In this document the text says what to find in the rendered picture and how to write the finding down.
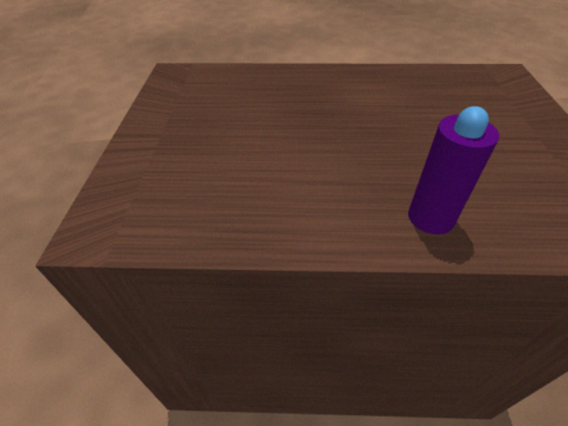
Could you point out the bottle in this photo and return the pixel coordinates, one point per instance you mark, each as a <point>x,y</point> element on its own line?
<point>459,152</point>

